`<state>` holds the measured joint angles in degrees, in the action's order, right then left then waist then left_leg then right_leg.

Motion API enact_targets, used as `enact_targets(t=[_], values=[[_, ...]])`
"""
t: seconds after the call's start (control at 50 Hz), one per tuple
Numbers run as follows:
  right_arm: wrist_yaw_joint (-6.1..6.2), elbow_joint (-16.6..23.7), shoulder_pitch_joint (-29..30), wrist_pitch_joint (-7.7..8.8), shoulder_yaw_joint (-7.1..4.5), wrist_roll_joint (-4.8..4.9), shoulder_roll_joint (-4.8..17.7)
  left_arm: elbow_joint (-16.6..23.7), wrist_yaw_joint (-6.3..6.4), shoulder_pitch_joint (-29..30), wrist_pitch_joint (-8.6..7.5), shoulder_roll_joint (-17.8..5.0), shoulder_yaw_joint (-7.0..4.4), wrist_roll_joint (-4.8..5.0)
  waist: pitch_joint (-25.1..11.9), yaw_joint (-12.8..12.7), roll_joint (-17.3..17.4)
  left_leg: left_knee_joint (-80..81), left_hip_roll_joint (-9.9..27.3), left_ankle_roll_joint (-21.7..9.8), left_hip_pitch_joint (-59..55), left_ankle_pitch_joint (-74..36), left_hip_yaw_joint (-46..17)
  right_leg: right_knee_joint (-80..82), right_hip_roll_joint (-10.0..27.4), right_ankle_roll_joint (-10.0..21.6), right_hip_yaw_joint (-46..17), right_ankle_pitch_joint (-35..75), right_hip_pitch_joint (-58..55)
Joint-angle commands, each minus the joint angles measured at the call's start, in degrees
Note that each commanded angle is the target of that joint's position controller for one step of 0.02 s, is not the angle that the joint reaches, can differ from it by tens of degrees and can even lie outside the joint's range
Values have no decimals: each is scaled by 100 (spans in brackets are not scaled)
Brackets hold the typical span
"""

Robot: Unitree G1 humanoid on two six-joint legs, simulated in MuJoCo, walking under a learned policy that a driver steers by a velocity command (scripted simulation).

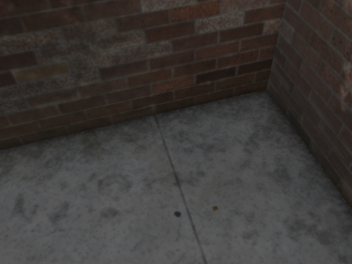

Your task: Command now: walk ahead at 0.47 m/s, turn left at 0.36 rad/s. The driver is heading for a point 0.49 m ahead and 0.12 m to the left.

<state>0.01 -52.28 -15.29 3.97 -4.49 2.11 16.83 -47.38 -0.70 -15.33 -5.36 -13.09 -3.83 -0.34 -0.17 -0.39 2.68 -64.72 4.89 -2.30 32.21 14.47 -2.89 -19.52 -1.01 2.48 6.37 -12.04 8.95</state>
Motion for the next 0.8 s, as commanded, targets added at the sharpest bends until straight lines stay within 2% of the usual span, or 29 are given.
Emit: enact_targets(t=[0.02, 0.08, 0.14, 0.18, 0.22, 0.24, 0.28, 0.3, 0.32, 0.34, 0.36, 0.38, 0.4, 0.42, 0.44, 0.48, 0.52, 0.56, 0.6, 0.64, 0.68, 0.72, 0.74, 0.76, 0.78, 0.8], values=[[-19, 361, 29, -67, -48, -24, 141, 162, 45, 39, -149, -665, -166, -57, 272, 61, -664, 172, 265, 54, 1088, -639, -420, 1240, 1548, 744, -929, 1173, -438], [-78, 596, 488, -62, -12, -71, 96, 80, 106, 51, -149, -775, -185, -61, 418, 28, -574, 1247, 171, 126, 1086, -1451, -323, 1355, 1467, 697, -343, 1477, -357], [-193, 879, 1176, -51, 76, -112, -5, -7, 174, -125, -131, -896, -211, -9, 604, -203, -471, 2187, 96, 79, 821, -2022, 154, 1472, 1464, 612, 130, 1572, -373], [-271, 1087, 1540, -49, 117, -97, -49, -122, 195, -380, -76, -938, -225, 37, 705, -326, -404, 2582, 54, -22, 911, -1987, 302, 1343, 1569, 580, 302, 1800, -786], [-356, 1284, 1755, -49, 118, -78, -10, -190, 201, -511, 16, -1012, -248, 89, 706, -335, -443, 2828, -34, -153, 980, -1631, 469, 1041, 1697, 526, 433, 2413, -1294], [-394, 1364, 1758, -49, 91, -70, 56, -182, 212, -483, 64, -1084, -262, 100, 621, -258, -510, 2909, -161, -245, 812, -1373, 612, 776, 1728, 475, 522, 3200, -1466], [-425, 1432, 1452, -76, -24, -45, 289, -137, 261, -431, 172, -1293, -308, 115, 200, 18, -786, 2848, -565, -468, 103, -739, 970, -95, 1751, 361, 635, 5290, -1737], [-417, 1346, 894, -94, -138, -22, 502, -115, 284, -384, 233, -1380, -320, 106, -141, 343, -898, 2841, -787, -610, -624, -477, 1062, -931, 1711, 299, 671, 5935, -1682], [-355, 1146, -3, -107, -315, -15, 822, -76, 302, -276, 262, -1406, -307, 127, -607, 842, -831, 3214, -986, -830, -2002, -729, 1003, -2144, 1532, 137, 763, 5697, -1137], [-210, 985, -819, -188, -493, -44, 1297, 43, 315, -347, 207, -1258, -236, 31, -1143, 1116, -206, 3323, -263, -1145, -3788, -612, -271, -3940, 1269, -113, 747, 3620, 345], [-175, 1156, -507, -163, -533, -11, 1726, 342, 198, -812, 10, -382, 38, -40, -1750, 380, 1230, 4069, 1279, -2395, -5624, 236, -3789, -6251, -114, -515, 53, -1824, 2903], [-179, 1205, -745, -135, -376, -113, 1273, 483, 86, -210, -280, -887, -39, 174, -2229, 784, 487, 4783, 1419, -2328, -5776, 636, -4516, -6603, -30, -334, -1282, -1946, 3522], [-173, 1163, -595, -75, -301, -158, 961, 653, 46, 307, -377, -1036, -72, 360, -1449, 794, 231, 4812, 1229, -2002, -5194, 301, -3572, -6368, 259, -179, -1273, -1537, 3816], [-193, 1211, -176, -13, -248, -123, 794, 676, 83, 368, -404, -955, -49, 280, -775, 443, -366, 4839, 960, -1789, -4143, -355, -2834, -5706, 536, -139, -1232, -1116, 3627], [-178, 1295, 201, 17, -186, -126, 577, 609, 135, 370, -363, -1012, -98, 106, -532, 213, -423, 4891, 733, -1640, -3377, -864, -2309, -5164, 734, -173, -1210, -926, 3219], [-131, 1467, 561, 28, -146, -211, 525, 580, 141, 129, -194, -1042, -149, 19, -235, -100, -253, 5100, 544, -1613, -2381, -1870, -1854, -4760, 858, -318, -1154, -747, 2621], [-78, 1428, 510, 52, -169, -217, 654, 607, 164, 86, -64, -889, -116, -41, -144, -179, -257, 5062, 466, -1594, -1818, -3485, -1243, -4259, 821, -530, -941, -573, 2378], [-5, 1355, 427, 21, -190, -214, 754, 721, 182, 360, -15, -695, -36, -82, -120, -116, -130, 4951, 168, -1381, -1511, -4211, -641, -3397, 696, -635, -766, 115, 2213], [45, 1298, 297, -55, -177, -170, 721, 770, 144, 686, -29, -575, 32, -75, -264, 85, 36, 4796, -129, -1091, -1488, -4039, -267, -2437, 491, -606, -646, 1159, 1860], [75, 1195, 44, -118, -154, -153, 702, 834, 78, 998, -56, -620, 40, -14, -392, 301, 137, 4690, -77, -964, -1739, -3518, -357, -1797, 327, -564, -667, 1904, 1676], [81, 1128, -33, -156, -118, -170, 658, 886, 21, 1152, -66, -718, 19, -2, -394, 363, 220, 4490, 118, -924, -2070, -3141, -604, -1439, 290, -467, -777, 1909, 1702], [78, 1089, -20, -171, -87, -194, 606, 919, -23, 1153, -95, -884, -47, -62, -405, 301, 264, 4093, 325, -856, -2435, -3049, -914, -1157, 260, -283, -852, 1522, 1710], [81, 1077, 38, -180, -71, -193, 575, 885, -33, 1026, -113, -932, -76, -96, -419, 190, 272, 3833, 335, -779, -2546, -3015, -1010, -942, 231, -174, -836, 1465, 1561], [88, 1077, 130, -187, -43, -182, 508, 798, -32, 765, -143, -934, -92, -135, -466, 1, 226, 3466, 179, -633, -2531, -2982, -971, -526, 203, -45, -768, 1960, 1125], [92, 1128, 22, -160, -6, -252, 388, 785, 4, 568, -179, -1173, -135, -209, -732, -1, -82, 2877, -201, -367, -2283, -2589, -818, -579, 626, 149, -1121, 3972, 323], [87, 1077, -701, -104, 69, -294, 180, 847, 36, 416, -162, -1358, -128, -327, -1391, 256, -912, 1861, -634, -14, -1331, -871, -646, -1027, 1626, 910, -2057, 5828, -1170]])
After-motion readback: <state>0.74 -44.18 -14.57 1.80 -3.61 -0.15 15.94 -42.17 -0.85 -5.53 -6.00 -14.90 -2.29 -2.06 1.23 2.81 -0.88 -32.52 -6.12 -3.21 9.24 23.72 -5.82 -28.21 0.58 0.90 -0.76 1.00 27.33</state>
